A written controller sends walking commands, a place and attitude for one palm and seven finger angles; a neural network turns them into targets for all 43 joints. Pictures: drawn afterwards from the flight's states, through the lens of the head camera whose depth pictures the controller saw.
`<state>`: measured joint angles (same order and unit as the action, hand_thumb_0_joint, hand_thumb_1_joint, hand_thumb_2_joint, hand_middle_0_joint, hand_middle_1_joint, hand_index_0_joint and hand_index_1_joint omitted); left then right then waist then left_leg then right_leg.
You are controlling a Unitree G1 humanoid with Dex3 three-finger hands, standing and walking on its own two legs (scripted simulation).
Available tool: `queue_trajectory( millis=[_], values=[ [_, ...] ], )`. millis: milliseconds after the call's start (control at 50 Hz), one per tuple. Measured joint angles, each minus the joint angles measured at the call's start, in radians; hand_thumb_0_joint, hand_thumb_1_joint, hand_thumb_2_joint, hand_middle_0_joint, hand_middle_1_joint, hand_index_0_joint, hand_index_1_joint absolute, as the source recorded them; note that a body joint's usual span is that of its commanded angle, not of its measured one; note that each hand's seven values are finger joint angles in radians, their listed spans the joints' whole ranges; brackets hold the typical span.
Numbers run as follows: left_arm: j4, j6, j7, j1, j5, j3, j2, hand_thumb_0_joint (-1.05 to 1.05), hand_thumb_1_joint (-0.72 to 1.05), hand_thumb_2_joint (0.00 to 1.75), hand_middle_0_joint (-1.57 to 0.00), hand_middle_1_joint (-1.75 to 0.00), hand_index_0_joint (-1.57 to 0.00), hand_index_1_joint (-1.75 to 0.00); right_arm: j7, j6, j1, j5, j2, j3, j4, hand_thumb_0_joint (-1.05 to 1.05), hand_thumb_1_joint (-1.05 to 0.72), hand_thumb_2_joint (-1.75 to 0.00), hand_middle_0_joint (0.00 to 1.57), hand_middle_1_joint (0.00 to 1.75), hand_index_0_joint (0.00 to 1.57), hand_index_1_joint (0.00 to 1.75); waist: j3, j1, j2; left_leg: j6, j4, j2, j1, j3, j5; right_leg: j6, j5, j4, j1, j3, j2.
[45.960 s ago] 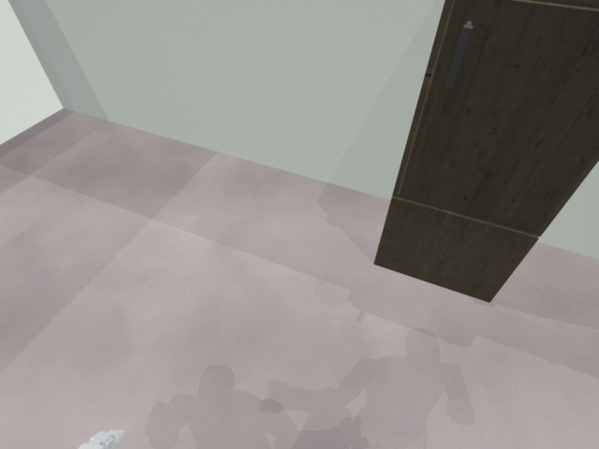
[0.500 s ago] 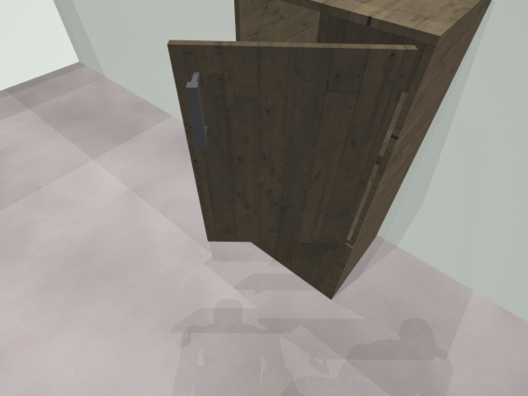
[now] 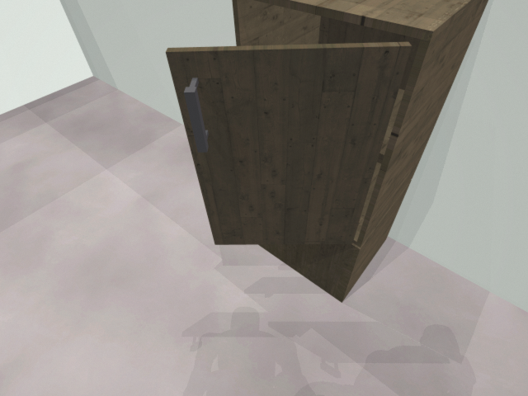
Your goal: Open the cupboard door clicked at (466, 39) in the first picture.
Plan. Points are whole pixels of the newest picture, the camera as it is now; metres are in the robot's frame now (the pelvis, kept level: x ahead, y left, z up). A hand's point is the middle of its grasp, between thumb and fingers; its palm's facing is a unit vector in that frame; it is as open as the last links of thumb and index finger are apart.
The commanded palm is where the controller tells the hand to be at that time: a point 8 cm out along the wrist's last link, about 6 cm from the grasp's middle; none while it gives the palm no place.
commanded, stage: look again from close up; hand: left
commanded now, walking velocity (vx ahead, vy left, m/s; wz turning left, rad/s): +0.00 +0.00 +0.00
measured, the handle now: (198, 116) +0.58 +0.16 +0.13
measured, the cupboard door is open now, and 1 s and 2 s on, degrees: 39 39 39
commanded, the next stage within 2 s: shuffle to correct the standing spot in 0.08 s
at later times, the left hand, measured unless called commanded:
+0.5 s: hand out of the picture +0.01 +0.12 -0.18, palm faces +0.04 -0.98 -0.17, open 7.4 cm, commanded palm none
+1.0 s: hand out of the picture +0.02 +0.17 -0.18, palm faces +0.02 -0.97 -0.22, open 7.4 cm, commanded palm none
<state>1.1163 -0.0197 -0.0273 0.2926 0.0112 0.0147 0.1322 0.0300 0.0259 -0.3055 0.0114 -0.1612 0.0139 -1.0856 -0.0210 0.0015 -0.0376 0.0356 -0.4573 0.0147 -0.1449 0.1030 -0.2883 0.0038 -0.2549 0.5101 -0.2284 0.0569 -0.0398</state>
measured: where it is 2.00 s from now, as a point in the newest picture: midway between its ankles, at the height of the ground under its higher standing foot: outside the picture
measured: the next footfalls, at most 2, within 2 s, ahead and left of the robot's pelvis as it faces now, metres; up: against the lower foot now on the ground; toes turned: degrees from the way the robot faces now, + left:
none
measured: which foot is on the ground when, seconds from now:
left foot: down 0.00-1.00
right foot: down 0.00-1.00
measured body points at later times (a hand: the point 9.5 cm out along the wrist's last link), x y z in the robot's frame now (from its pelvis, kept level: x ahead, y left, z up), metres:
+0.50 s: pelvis +0.03 -0.04 -0.01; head +0.05 -0.05 +0.44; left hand +0.01 +0.18 -0.16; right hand +0.01 -0.25 -0.17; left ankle -0.02 +0.09 -0.74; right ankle +0.01 -0.12 -0.74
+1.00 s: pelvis -0.02 -0.01 -0.01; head -0.01 -0.01 +0.44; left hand +0.02 +0.22 -0.16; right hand +0.06 -0.25 -0.16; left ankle +0.00 +0.09 -0.74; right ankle +0.01 -0.12 -0.74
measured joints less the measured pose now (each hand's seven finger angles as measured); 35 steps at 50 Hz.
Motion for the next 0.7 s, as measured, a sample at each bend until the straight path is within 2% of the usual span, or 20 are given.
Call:
queue_trajectory(
  millis=[220, 420, 560, 700],
  values=[
    [-0.002, 0.000, 0.000, -0.019, -0.002, -0.005, 0.008, 0.00, 0.92, 0.90, -0.20, -0.30, -0.20, -0.30, 0.000, -0.001, 0.001, 0.000, 0.015, 0.003, -0.037, 0.01, -0.91, -0.89, 0.20, 0.29, 0.20, 0.30, -0.027, 0.000, 0.013, -0.019, 0.021, -0.014, 0.002, -0.006, 0.013, 0.018, 0.006, -0.016, 0.000, 0.008, 0.015],
    [-0.002, 0.017, 0.019, 0.019, 0.011, -0.022, 0.000, 0.00, 0.91, 0.90, -0.20, -0.30, -0.20, -0.30, 0.001, -0.012, -0.019, 0.011, 0.025, -0.015, -0.037, 0.01, -0.91, -0.89, 0.20, 0.29, 0.20, 0.30, -0.006, -0.002, 0.032, -0.040, -0.051, -0.041, -0.012, -0.010, -0.054, 0.042, -0.064, 0.061, -0.019, 0.012, 0.037],
    [0.006, -0.012, 0.003, 0.018, 0.003, -0.019, -0.015, 0.00, 0.92, 0.90, -0.20, -0.30, -0.20, -0.30, 0.014, -0.007, 0.004, -0.003, 0.029, -0.013, -0.039, 0.01, -0.91, -0.89, 0.20, 0.29, 0.20, 0.30, -0.022, -0.001, 0.028, -0.070, -0.066, -0.066, -0.009, -0.031, -0.079, 0.059, -0.085, 0.052, 0.001, 0.034, 0.060],
    [-0.017, -0.003, -0.015, -0.008, -0.001, -0.026, 0.003, 0.01, 0.92, 0.90, -0.20, -0.30, -0.20, -0.30, 0.027, -0.021, 0.062, -0.012, 0.016, -0.029, -0.016, 0.02, -0.92, -0.89, 0.20, 0.29, 0.20, 0.30, -0.041, 0.014, 0.039, -0.068, -0.038, -0.062, -0.006, -0.028, -0.051, 0.060, -0.066, 0.030, 0.002, 0.031, 0.058]
  ],
)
